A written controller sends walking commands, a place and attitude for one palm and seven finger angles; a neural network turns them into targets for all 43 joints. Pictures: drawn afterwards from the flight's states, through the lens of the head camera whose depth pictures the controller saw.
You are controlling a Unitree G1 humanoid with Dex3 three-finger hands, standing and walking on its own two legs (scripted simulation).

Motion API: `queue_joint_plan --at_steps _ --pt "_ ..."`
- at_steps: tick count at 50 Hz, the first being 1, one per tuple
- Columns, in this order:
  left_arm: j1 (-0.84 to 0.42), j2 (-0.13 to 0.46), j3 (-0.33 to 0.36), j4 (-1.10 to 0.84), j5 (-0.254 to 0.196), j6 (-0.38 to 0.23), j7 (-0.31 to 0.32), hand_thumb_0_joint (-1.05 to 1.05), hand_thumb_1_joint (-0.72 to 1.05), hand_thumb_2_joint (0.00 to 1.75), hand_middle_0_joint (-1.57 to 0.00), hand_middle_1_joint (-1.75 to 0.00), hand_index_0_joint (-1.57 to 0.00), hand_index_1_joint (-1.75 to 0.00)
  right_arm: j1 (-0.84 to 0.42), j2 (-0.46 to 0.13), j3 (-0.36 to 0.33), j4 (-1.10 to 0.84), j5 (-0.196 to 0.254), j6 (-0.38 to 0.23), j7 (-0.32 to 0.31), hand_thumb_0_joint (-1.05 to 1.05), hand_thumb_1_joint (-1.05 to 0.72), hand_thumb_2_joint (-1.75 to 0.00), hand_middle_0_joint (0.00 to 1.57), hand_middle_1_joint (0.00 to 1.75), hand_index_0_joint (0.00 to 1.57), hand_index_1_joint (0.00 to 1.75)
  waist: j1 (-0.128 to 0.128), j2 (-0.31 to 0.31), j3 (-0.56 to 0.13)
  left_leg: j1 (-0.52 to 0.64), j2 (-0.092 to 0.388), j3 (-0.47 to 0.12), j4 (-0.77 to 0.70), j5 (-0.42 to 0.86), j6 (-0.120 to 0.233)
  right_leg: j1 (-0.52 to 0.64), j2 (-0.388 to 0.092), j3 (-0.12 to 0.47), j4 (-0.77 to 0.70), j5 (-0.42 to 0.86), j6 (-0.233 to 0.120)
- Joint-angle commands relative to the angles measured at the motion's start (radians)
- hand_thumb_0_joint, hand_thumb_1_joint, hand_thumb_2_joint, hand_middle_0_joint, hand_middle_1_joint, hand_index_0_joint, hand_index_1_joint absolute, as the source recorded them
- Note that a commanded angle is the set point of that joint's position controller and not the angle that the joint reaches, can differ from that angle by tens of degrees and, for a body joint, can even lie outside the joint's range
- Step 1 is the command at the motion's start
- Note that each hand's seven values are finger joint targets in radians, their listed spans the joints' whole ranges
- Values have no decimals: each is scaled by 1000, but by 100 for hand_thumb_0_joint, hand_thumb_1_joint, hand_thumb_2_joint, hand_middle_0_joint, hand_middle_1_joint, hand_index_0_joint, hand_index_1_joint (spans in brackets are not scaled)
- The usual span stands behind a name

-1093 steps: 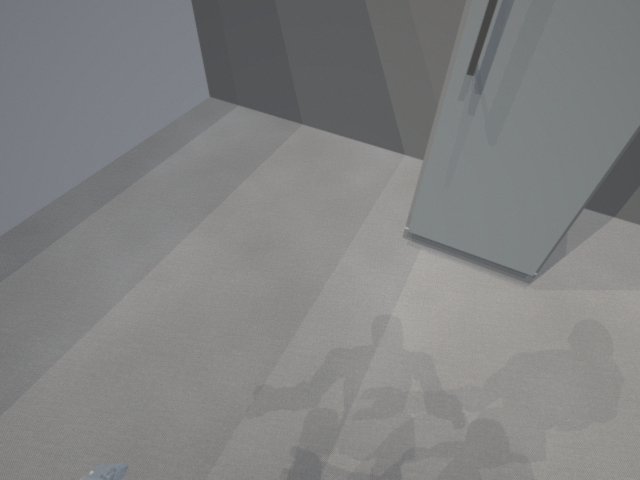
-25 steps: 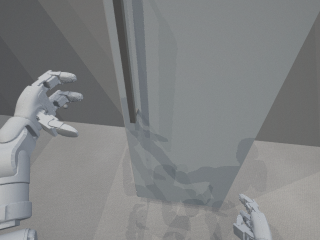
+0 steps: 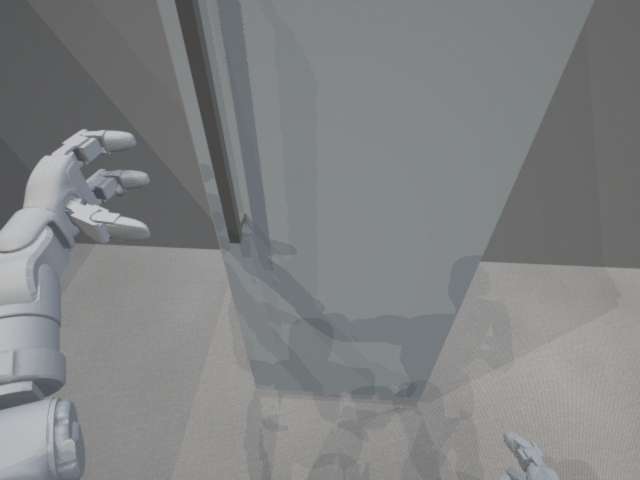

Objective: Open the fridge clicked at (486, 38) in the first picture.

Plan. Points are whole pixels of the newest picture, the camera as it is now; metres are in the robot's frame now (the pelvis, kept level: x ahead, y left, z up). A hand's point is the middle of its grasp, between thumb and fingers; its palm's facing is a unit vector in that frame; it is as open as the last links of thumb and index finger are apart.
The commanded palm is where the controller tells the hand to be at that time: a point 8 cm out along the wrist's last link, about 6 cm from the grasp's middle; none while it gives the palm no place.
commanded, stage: move the hooked fingers beside the handle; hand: left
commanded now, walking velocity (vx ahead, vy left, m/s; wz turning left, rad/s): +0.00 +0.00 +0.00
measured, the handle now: (212, 96) +0.51 +0.17 +0.26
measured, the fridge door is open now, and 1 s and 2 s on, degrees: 0 0 0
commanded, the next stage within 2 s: feel for the door with the fingertips in 1.50 s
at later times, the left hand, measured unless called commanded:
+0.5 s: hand (151, 162) +0.44 +0.24 +0.20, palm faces +0.06 -1.00 +0.00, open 14.0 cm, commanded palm +0.41 +0.29 +0.21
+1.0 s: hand (161, 160) +0.45 +0.24 +0.20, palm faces +0.07 -1.00 +0.00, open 14.0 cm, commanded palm +0.43 +0.29 +0.20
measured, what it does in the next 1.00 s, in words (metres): stands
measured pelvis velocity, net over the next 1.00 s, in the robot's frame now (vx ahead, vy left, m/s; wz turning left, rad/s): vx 0.02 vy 0.01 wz -0.01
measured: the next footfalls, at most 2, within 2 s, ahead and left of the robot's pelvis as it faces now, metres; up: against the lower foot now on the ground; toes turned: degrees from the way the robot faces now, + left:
none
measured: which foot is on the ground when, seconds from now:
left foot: down 0.00-1.00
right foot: down 0.00-1.00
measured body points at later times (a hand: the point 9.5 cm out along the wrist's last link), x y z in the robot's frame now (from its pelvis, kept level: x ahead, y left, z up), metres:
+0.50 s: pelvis +0.02 +0.01 +0.00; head +0.02 +0.00 +0.45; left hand +0.43 +0.30 +0.20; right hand +0.13 -0.26 -0.10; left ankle +0.06 +0.12 -0.74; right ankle -0.04 -0.10 -0.74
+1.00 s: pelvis +0.02 +0.01 +0.00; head +0.02 +0.00 +0.45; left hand +0.44 +0.29 +0.20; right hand +0.10 -0.27 -0.11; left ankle +0.06 +0.12 -0.74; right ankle -0.04 -0.10 -0.74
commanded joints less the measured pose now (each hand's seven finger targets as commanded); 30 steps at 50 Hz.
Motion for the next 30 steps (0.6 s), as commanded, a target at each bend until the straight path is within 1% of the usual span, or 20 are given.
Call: queue_joint_plan --at_steps 1,3,5,7,8,9,11,12,15,17,18,19,21,22,23,25,27,28,29,30 --pt "-475 282 66 -208 -15 -109 -14 0 -50 30 -30 -120 -30 -120 -95 -142 -54 -153 -1 -54 -13 0 -90 -90 20 30 20 30 -5 41 -226 264 -35 -46 -9 86 37 -150 -6 60 -97 245 29" --pt "-513 299 70 -219 -13 -127 -14 0 -50 30 -30 -120 -30 -120 -82 -146 -57 -150 -4 -58 -12 0 -90 -90 20 30 20 30 -8 48 -258 274 -37 -48 2 110 40 -141 -6 63 -89 278 29" --pt "-512 261 40 -176 -13 -125 -17 0 -50 30 -30 -120 -30 -120 -71 -145 -59 -144 0 -55 -12 0 -90 -90 20 30 20 30 -17 43 -234 270 -35 -46 3 99 40 -167 -2 59 -88 268 29" --pt "-520 272 42 -138 -11 -124 -16 0 -50 30 -30 -120 -30 -120 -56 -154 -63 -136 -1 -51 -11 0 -90 -90 20 30 20 30 -22 17 -229 258 -35 -41 11 103 43 -168 -4 63 -87 275 34" --pt "-553 304 62 -152 -3 -125 -13 0 -50 30 -30 -120 -30 -120 -51 -154 -66 -134 -2 -50 -10 0 -90 -90 20 30 20 30 -19 31 -258 260 -35 -49 9 114 41 -159 -4 58 -82 288 31" --pt "-560 265 30 -157 1 -124 -12 0 -50 30 -30 -120 -30 -120 -50 -149 -65 -140 -2 -49 -8 0 -90 -90 20 30 20 30 -22 58 -272 282 -34 -49 8 128 39 -163 -1 52 -76 291 25" --pt "-530 257 34 -132 0 -115 -6 0 -50 30 -30 -120 -30 -120 -44 -150 -67 -141 -2 -45 -6 0 -90 -90 20 30 20 30 -16 55 -265 281 -34 -50 13 143 39 -169 2 49 -71 309 24" --pt "-513 283 54 -106 -1 -116 -2 0 -50 30 -30 -120 -30 -120 -33 -158 -68 -136 -3 -42 -5 0 -90 -90 20 30 20 30 -13 10 -270 267 -33 -46 16 147 43 -151 0 50 -69 321 27" --pt "-576 274 46 -77 7 -115 7 0 -50 30 -30 -120 -30 -120 -23 -154 -71 -131 -3 -32 -4 0 -90 -90 20 30 20 30 -28 9 -253 255 -31 -48 15 144 41 -172 3 47 -67 323 27" --pt "-566 303 69 -65 12 -122 15 0 -50 30 -30 -120 -30 -120 -11 -162 -73 -134 -8 -27 -3 0 -90 -90 20 30 20 30 -21 0 -276 256 -32 -41 23 167 44 -152 1 49 -58 347 27" --pt "-601 335 87 -91 22 -132 21 0 -50 30 -30 -120 -30 -120 -8 -160 -75 -135 -10 -23 -1 0 -90 -90 20 30 20 30 -18 28 -309 266 -31 -49 21 186 41 -141 0 49 -54 366 24" --pt "-610 280 45 -107 25 -139 22 0 -50 30 -30 -120 -30 -120 -11 -151 -73 -142 -10 -22 2 0 -90 -90 20 30 20 30 -25 52 -318 290 -31 -46 24 207 40 -144 3 46 -49 381 21" --pt "-607 293 59 -104 29 -149 27 0 -50 30 -30 -120 -30 -120 0 -153 -75 -140 -12 -18 4 0 -90 -90 20 30 20 30 -23 62 -323 299 -27 -50 28 225 36 -147 8 42 -45 388 18" --pt "-599 289 56 -113 25 -158 27 0 -50 30 -30 -120 -30 -120 5 -156 -76 -142 -14 -17 5 0 -90 -90 20 30 20 30 -21 45 -335 302 -30 -44 36 247 41 -129 7 43 -42 416 19" --pt "-603 313 80 -131 28 -161 28 0 -50 30 -30 -120 -30 -120 7 -158 -81 -143 -15 -15 7 0 -90 -90 20 30 20 30 -19 52 -363 316 -28 -48 37 269 40 -121 7 43 -39 446 19" --pt "-575 269 52 -73 22 -147 19 0 -50 30 -30 -120 -30 -120 8 -152 -79 -140 -10 -7 5 0 -90 -90 20 30 20 30 -25 21 -309 285 -30 -40 35 246 42 -138 9 42 -41 440 23" --pt "-613 272 41 -15 21 -139 15 0 -50 30 -30 -120 -30 -120 19 -159 -79 -128 -8 0 3 0 -90 -90 20 30 20 30 -41 -9 -256 251 -29 -36 34 203 44 -160 9 40 -50 395 26" --pt "-662 273 28 -22 29 -135 16 0 -50 30 -30 -120 -30 -120 16 -158 -80 -127 -6 2 4 0 -90 -90 20 30 20 30 -46 26 -262 254 -29 -41 30 188 41 -178 8 44 -53 372 24" --pt "-661 254 17 3 34 -131 19 0 -50 30 -30 -120 -30 -120 20 -156 -80 -126 -9 3 5 0 -90 -90 20 30 20 30 -46 21 -261 260 -30 -44 33 192 42 -186 10 42 -52 369 22" --pt "-669 253 11 9 39 -128 23 0 -50 30 -30 -120 -30 -120 23 -156 -80 -125 -7 7 5 0 -90 -90 20 30 20 30 -47 52 -258 263 -28 -46 34 190 39 -199 10 42 -52 354 19"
